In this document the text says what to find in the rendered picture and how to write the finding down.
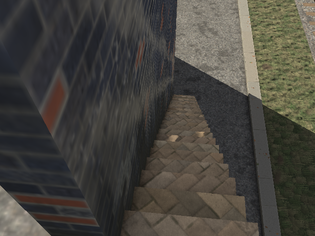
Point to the stairs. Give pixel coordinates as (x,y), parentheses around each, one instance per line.
(185,189)

